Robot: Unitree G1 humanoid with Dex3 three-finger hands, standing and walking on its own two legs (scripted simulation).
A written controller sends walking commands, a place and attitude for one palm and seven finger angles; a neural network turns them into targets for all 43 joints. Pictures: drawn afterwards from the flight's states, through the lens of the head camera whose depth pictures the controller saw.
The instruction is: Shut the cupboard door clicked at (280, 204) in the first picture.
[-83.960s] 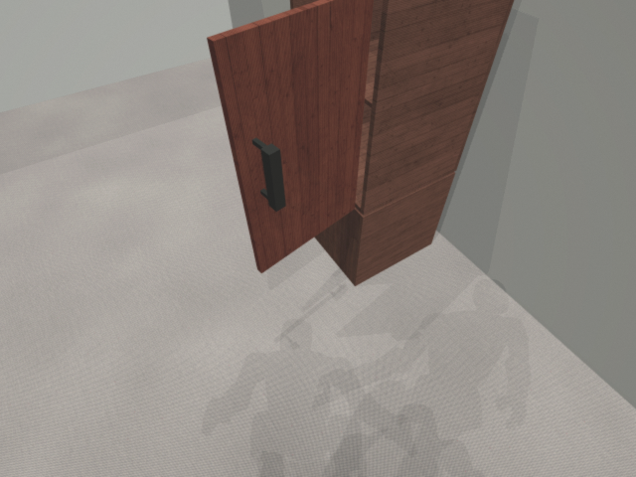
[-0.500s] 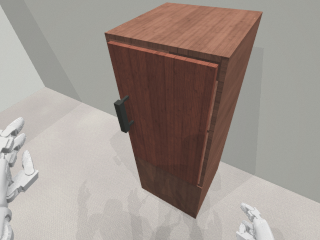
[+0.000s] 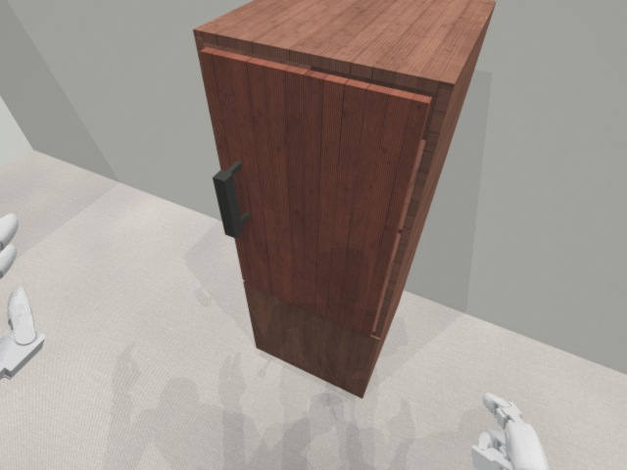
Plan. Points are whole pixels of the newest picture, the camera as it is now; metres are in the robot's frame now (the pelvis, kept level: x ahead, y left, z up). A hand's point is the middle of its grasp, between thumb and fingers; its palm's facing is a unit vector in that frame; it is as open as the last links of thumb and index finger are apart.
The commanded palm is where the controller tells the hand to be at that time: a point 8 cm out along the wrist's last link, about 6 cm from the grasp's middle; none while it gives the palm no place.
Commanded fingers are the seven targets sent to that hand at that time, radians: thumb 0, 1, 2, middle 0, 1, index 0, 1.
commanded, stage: step back with the hand held close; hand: left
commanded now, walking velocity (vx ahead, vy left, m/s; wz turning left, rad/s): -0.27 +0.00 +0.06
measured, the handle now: (235, 199) +0.59 +0.19 -0.01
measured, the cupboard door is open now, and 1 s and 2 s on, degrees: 0 0 0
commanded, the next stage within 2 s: stop stepping back and stand still in 0.66 s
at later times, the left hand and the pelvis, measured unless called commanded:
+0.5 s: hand out of the picture +0.09 +0.28 +0.17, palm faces +0.44 -0.76 -0.47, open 7.4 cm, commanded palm +0.02 +0.32 +0.18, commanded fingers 0.00 0.90 0.90 -0.20 -0.30 -0.20 -0.30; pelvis -0.10 +0.01 -0.01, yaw +4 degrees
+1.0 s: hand out of the picture -0.04 +0.30 +0.18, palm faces +0.48 -0.80 -0.37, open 7.4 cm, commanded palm -0.05 +0.32 +0.18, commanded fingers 0.00 0.90 0.90 -0.20 -0.30 -0.20 -0.30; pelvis -0.21 +0.03 -0.01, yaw -3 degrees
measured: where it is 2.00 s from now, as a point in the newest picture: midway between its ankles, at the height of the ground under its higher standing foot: outside the picture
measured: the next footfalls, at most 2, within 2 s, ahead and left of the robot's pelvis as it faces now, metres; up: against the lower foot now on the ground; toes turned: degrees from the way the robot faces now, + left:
right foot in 0.54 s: -0.15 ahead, -0.13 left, +0.00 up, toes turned +6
left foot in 1.04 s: -0.13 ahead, +0.15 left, +0.00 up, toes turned -1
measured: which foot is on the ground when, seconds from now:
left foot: down 0.00-0.86, up 0.88-1.00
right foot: down 0.00-0.38, up 0.40-0.52, down 0.54-1.00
